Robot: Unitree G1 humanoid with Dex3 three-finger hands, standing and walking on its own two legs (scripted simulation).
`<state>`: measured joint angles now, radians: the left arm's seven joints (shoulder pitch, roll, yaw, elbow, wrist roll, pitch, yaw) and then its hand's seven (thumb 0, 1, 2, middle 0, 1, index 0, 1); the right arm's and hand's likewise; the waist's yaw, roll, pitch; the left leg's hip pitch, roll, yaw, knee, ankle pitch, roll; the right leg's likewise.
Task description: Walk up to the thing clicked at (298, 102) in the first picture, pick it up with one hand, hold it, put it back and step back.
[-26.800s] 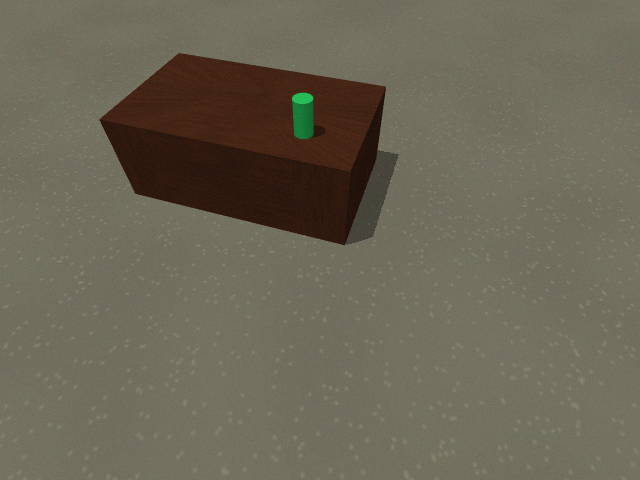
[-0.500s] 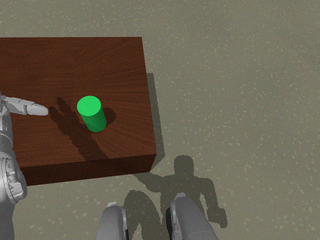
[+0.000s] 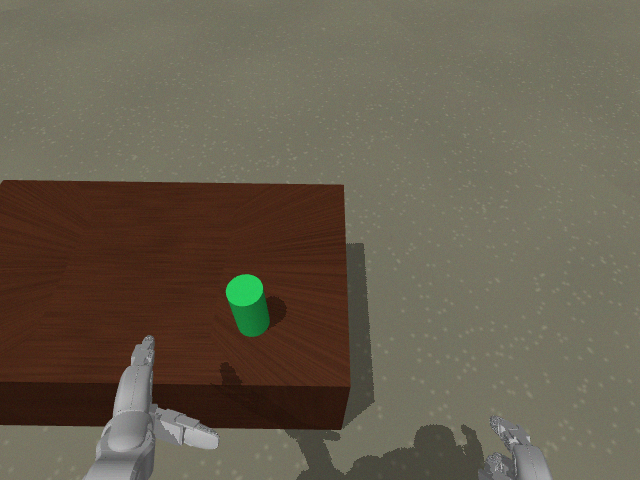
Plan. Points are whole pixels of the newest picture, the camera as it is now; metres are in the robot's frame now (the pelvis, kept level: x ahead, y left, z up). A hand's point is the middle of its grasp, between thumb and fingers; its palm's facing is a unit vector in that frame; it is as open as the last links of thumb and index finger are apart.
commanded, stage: home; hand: left
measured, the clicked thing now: (249, 306) +0.49 +0.16 -0.28
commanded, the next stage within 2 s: none
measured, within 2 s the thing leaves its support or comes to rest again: neither
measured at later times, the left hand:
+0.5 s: hand (197, 466) +0.16 +0.16 -0.07, palm faces +0.14 -0.96 -0.26, open 17.6 cm
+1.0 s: hand out of the picture +0.06 +0.26 -0.11, palm faces +0.01 -0.92 -0.39, open 17.4 cm
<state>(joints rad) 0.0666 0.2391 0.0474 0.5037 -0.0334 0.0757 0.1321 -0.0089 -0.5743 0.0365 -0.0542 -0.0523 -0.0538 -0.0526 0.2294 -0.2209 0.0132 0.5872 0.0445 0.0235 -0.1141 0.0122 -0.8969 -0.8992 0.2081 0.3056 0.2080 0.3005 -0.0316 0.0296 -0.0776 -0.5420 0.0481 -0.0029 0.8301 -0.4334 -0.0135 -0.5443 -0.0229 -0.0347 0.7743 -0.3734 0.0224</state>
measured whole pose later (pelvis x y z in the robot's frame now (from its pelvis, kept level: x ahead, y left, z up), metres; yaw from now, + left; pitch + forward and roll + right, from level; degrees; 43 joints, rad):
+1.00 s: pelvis -0.01 +0.01 +0.03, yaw +2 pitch -3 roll +0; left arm 0.23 0.33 0.00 0.93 0.03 0.00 0.04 -0.01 -0.54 0.06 -0.05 -0.06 -0.06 -0.06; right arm 0.23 -0.32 -0.03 0.95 -0.04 0.02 -0.01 0.01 -0.90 -0.90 0.21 0.30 0.21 0.30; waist 0.00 0.03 0.02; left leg -0.17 0.00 0.00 0.50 -0.27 0.00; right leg -0.19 -0.07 -0.04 0.50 -0.25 0.04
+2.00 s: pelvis -0.02 -0.01 +0.04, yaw +2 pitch -4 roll +0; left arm 0.13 0.33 -0.01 1.14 0.01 -0.01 0.01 0.00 -0.57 0.04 -0.05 -0.05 -0.05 -0.05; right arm 0.15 -0.34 0.00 1.11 -0.02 0.01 0.00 0.01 -0.90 -0.90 0.21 0.31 0.21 0.30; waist 0.00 0.03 0.04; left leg -0.11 0.02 -0.01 0.34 -0.17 -0.02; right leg -0.13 -0.04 -0.05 0.35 -0.16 0.02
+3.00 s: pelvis +0.00 -0.02 +0.04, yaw +1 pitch -3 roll +0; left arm 0.11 0.33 0.00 1.13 0.01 -0.01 0.00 0.01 0.90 0.90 -0.20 -0.30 -0.20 -0.30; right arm 0.12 -0.35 -0.01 1.13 -0.01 0.01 0.01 0.01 -0.90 -0.90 0.21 0.30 0.21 0.30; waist 0.00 0.02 0.05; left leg -0.09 0.04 -0.01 0.31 -0.18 -0.04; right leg -0.12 -0.02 -0.06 0.33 -0.17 0.00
